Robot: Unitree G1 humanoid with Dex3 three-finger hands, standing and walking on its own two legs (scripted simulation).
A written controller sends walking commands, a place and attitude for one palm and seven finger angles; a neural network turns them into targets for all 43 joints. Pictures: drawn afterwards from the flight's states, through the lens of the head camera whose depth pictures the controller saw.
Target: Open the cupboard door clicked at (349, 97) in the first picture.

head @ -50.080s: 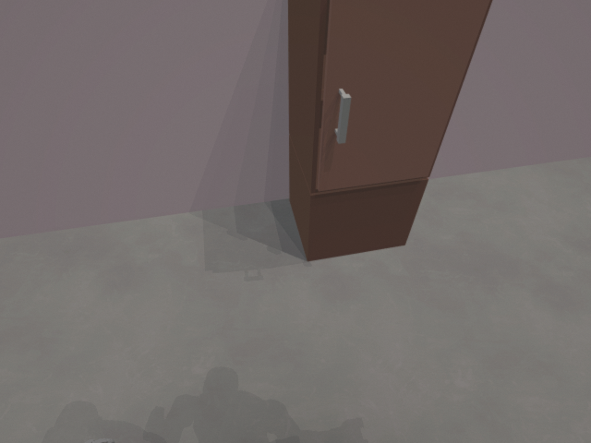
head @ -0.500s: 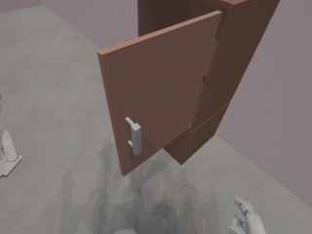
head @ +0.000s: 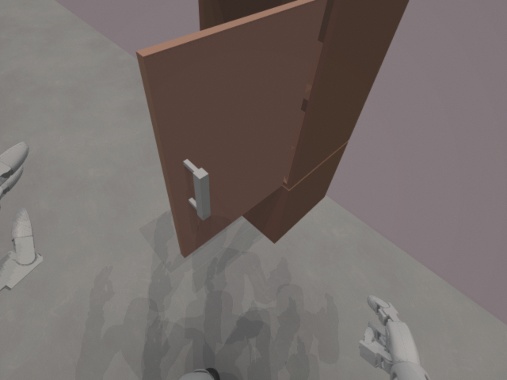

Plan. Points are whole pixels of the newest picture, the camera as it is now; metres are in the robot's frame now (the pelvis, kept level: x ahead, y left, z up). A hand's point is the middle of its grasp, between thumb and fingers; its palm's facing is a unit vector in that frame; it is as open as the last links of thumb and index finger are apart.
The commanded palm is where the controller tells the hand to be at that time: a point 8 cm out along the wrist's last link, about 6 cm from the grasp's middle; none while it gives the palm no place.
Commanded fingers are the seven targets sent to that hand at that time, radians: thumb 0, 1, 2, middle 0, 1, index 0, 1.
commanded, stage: stop stepping back and stand still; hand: left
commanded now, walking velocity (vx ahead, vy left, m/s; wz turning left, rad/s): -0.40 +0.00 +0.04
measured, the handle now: (196, 190) +0.48 +0.14 -0.04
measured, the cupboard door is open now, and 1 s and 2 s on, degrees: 88 88 88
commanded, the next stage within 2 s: let the arm hang, fingers relaxed in 0.80 s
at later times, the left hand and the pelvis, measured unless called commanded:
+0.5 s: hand out of the picture +0.09 +0.30 +0.17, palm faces +0.53 -0.76 -0.38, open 7.4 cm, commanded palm +0.02 +0.32 +0.19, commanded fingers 0.00 0.90 0.90 -0.20 -0.30 -0.20 -0.30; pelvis -0.11 +0.01 +0.00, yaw +3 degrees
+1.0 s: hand out of the picture +0.10 +0.27 +0.05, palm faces +0.27 -0.85 -0.46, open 7.4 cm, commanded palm none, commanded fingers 0.00 0.90 0.90 -0.20 -0.30 -0.20 -0.30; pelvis -0.12 +0.00 +0.00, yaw +3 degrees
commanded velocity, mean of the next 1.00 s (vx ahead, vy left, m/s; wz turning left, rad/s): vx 0.09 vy -0.01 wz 0.00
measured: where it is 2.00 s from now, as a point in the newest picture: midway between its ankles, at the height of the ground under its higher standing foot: outside the picture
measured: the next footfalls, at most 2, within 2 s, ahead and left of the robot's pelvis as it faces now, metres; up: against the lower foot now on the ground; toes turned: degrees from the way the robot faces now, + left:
left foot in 0.42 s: -0.05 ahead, +0.13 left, +0.00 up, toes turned +4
